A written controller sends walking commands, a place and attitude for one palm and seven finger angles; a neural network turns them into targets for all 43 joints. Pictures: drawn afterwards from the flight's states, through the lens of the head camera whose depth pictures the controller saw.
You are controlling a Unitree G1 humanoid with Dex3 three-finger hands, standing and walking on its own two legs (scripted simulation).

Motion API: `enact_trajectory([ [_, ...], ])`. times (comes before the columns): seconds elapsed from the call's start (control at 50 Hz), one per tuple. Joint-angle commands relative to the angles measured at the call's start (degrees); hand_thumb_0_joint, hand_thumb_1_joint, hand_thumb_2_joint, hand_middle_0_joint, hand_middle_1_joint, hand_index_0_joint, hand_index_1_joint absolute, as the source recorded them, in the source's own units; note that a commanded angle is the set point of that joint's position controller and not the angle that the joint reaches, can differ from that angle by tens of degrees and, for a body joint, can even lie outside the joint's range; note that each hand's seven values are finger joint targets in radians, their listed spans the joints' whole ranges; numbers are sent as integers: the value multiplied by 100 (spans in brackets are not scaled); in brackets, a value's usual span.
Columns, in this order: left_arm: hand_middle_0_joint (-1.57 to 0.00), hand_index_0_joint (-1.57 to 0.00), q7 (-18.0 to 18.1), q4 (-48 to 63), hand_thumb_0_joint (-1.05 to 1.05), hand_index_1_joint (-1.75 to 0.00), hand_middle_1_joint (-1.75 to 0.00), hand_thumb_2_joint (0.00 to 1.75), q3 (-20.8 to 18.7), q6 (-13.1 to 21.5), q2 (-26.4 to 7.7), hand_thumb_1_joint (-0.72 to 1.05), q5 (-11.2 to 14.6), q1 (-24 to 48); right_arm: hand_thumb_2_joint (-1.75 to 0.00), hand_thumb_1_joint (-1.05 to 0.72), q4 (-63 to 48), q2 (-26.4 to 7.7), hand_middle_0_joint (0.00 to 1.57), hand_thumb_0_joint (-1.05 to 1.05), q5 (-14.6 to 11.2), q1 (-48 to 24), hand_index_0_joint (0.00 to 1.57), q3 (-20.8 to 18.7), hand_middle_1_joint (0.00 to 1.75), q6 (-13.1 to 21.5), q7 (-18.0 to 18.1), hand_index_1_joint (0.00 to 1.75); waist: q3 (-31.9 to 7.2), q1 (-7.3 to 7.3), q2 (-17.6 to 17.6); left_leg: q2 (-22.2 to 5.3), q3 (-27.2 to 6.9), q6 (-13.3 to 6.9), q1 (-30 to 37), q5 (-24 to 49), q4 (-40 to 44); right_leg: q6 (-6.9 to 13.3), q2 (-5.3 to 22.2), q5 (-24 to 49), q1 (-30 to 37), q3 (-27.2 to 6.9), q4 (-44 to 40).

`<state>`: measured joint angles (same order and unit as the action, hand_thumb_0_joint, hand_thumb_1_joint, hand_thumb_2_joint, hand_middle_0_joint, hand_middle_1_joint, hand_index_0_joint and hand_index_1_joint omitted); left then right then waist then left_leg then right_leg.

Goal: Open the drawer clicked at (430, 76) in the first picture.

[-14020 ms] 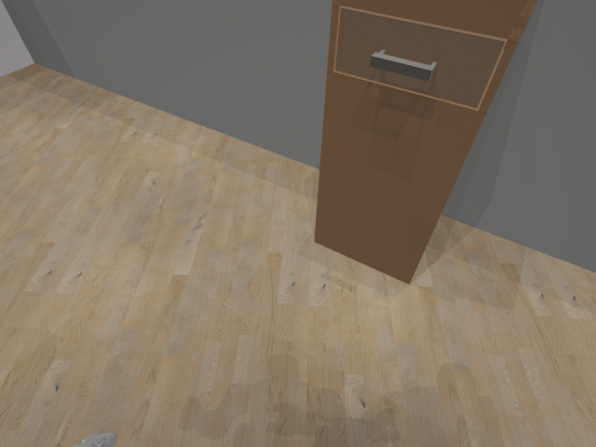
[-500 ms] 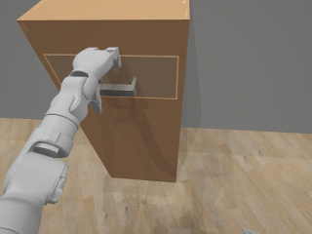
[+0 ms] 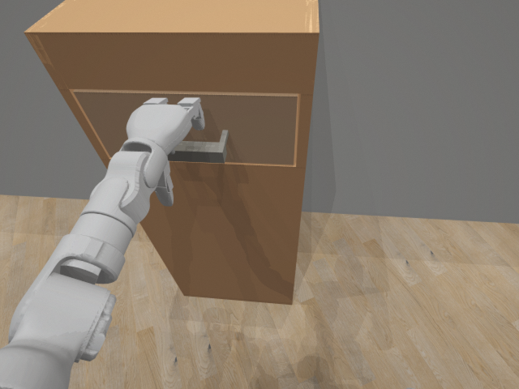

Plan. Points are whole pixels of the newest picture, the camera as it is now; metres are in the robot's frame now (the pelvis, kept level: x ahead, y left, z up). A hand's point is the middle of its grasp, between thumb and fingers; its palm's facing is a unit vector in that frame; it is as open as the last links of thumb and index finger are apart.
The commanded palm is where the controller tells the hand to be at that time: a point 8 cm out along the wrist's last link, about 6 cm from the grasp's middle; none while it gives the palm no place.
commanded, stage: lower the fingers behind the handle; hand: left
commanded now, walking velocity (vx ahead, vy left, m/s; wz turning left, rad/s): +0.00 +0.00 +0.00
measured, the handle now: (186, 142) +0.51 +0.15 +0.10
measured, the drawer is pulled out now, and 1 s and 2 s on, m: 0.00 0.00 0.00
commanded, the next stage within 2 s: close the thumb around the handle in 1.16 s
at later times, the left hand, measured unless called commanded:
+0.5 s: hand (180, 161) +0.47 +0.15 +0.09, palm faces -0.02 -0.04 -1.00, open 13.9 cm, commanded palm +0.44 +0.16 +0.15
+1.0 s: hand (180, 169) +0.46 +0.16 +0.08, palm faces -0.02 -0.03 -1.00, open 13.9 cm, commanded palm +0.44 +0.16 +0.14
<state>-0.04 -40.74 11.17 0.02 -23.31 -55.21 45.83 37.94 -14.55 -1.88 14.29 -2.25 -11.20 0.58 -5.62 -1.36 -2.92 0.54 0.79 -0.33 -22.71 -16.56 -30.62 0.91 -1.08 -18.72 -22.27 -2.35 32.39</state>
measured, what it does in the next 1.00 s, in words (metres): stands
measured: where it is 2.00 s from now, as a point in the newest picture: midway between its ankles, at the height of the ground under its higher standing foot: outside the picture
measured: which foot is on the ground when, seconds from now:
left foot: down 0.00-1.00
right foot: down 0.00-1.00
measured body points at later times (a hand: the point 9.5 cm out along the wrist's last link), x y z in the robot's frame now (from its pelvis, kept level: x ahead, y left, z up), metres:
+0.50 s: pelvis +0.00 +0.00 -0.01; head +0.05 -0.02 +0.44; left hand +0.46 +0.15 +0.15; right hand +0.06 -0.27 -0.14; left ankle -0.02 +0.12 -0.73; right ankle -0.03 -0.11 -0.73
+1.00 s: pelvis +0.00 +0.00 -0.01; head +0.05 -0.02 +0.44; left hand +0.46 +0.16 +0.13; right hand +0.07 -0.27 -0.14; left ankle -0.02 +0.12 -0.73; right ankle -0.03 -0.11 -0.73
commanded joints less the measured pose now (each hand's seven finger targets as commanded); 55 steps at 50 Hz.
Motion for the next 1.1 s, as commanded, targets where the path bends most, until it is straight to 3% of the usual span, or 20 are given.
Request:
enact_trajectory([
  [0.0,-30,-30,352,939,0,-120,-120,30,-688,38,-1372,-50,-44,2907,-90,-90,-563,-706,20,0,32,-15,20,-243,30,154,89,30,-1900,-70,511,83,196,-210,960,2183,-21,109,-1,2463,704,207,-209],
  [0.06,-30,-30,397,992,0,-120,-120,30,-667,148,-1377,-50,-78,2958,-90,-90,-603,-699,20,0,51,-1,20,-245,30,173,119,30,-2077,-90,427,106,179,-204,982,2243,-62,120,10,2459,744,198,-167],
  [0.1,-30,-30,421,890,0,-120,-120,30,-294,160,-902,-50,-46,3065,-90,-90,-579,-648,20,0,42,25,20,-264,30,194,111,30,-1878,-221,346,89,172,-208,1055,2156,-112,104,-14,2347,426,218,-185],
  [0.12,-30,-30,444,827,0,-120,-120,30,-448,169,-1066,-50,-67,3034,-90,-90,-548,-679,20,0,42,63,20,-270,30,192,113,30,-1883,-203,334,78,153,-190,1049,2100,-115,112,-20,2237,371,226,-166],
  [0.22,-30,-30,535,764,0,-120,-120,30,-408,241,-992,-50,-56,3091,-90,-90,-560,-674,20,0,76,158,20,-282,30,205,115,30,-2094,-222,318,113,150,-206,984,2090,-203,109,-19,2291,390,204,-112],
  [0.28,-30,-30,639,461,0,-120,-120,30,-617,221,-1216,-50,-111,2994,-90,-90,-524,-708,20,0,71,211,20,-268,30,194,120,30,-1990,-210,508,112,157,-202,704,1978,-207,100,-15,2286,422,193,-81],
  [0.34,-30,-30,761,517,0,-120,-120,30,-528,224,-1035,-50,-195,2995,-90,-90,-515,-680,20,0,97,276,20,-309,30,200,95,30,-2172,-201,336,89,161,-190,804,2191,-269,126,-43,2362,347,227,8],
  [0.38,-30,-30,815,567,0,-120,-120,30,-687,247,-1222,-50,-210,2949,-90,-90,-524,-696,20,0,111,312,20,-327,30,193,76,30,-2358,-153,272,99,177,-197,791,2310,-309,124,-45,2539,494,189,36],
  [0.46,-30,-30,909,296,0,-120,-120,30,-908,177,-1430,-50,-260,2665,-90,-90,-509,-732,20,0,119,352,20,-322,30,173,88,30,-2235,-136,567,107,214,-206,496,2261,-302,109,-32,2684,662,190,43],
  [0.48,-30,-30,926,383,0,-120,-120,30,-861,180,-1370,-50,-264,2640,-90,-90,-522,-721,20,0,118,371,20,-327,30,181,86,30,-2357,-109,573,108,219,-215,507,2258,-285,95,-36,2719,709,185,60],
  [0.54,-30,-30,958,265,0,-120,-120,30,-699,79,-1161,-50,-291,2473,-90,-90,-496,-722,20,0,103,367,20,-335,30,167,71,30,-2060,-159,449,89,245,-203,505,2166,-274,104,-59,2553,474,216,25],
  [0.56,-30,-30,955,192,0,-120,-120,30,-801,83,-1266,-50,-311,2433,-90,-90,-490,-739,20,0,94,379,20,-345,30,159,79,30,-2065,-168,575,91,247,-207,469,2150,-287,110,-57,2506,515,205,11],
  [0.66,-30,-30,950,657,0,-120,-120,30,-628,277,-1054,-50,-270,2510,-90,-90,-545,-713,20,0,124,412,20,-398,30,202,96,30,-2321,-201,391,99,217,-233,686,2308,-351,115,-62,2633,519,177,36],
  [0.68,-30,-30,972,640,0,-120,-120,30,-738,311,-1172,-50,-277,2447,-90,-90,-530,-714,20,0,115,423,20,-407,30,206,103,30,-2288,-194,411,101,213,-234,667,2228,-355,101,-68,2583,481,172,36],
  [0.74,-30,-30,1078,354,0,-120,-120,30,-573,300,-982,-50,-317,2526,-90,-90,-437,-701,20,0,106,449,20,-396,30,225,102,30,-1937,-293,333,87,193,-210,605,1945,-361,115,-90,2184,88,215,22],
  [0.78,-30,-30,1142,382,0,-120,-120,30,-626,266,-1055,-50,-347,2647,-90,-90,-435,-716,20,0,105,454,20,-406,30,234,93,30,-2098,-282,310,89,184,-205,643,1958,-385,119,-95,2141,104,207,54],
  [0.86,-30,-30,1189,270,0,-120,-120,30,-463,149,-917,-50,-364,3022,-90,-90,-401,-723,20,0,116,483,20,-393,30,245,98,30,-2124,-398,273,82,164,-202,677,1975,-421,125,-91,2085,6,221,60],
  [1.0,-30,-30,1144,76,0,-120,-120,30,-674,64,-1121,-50,-354,2783,-90,-90,-464,-727,20,0,131,446,20,-358,30,229,116,30,-2223,-292,364,90,201,-216,544,2066,-435,99,-76,2367,222,208,112],
  [1.04,-30,-30,1113,115,0,-120,-120,30,-549,71,-973,-50,-357,2795,-90,-90,-499,-715,20,0,124,450,20,-352,30,222,114,30,-2165,-307,365,75,189,-206,558,2090,-428,107,-83,2323,158,233,116],
  [1.08,-30,-30,1111,108,0,-120,-120,30,-776,99,-1227,-50,-363,2642,-90,-90,-518,-731,20,0,125,457,20,-348,30,214,116,30,-2277,-225,457,89,199,-221,496,2185,-434,104,-77,2500,357,202,132],
])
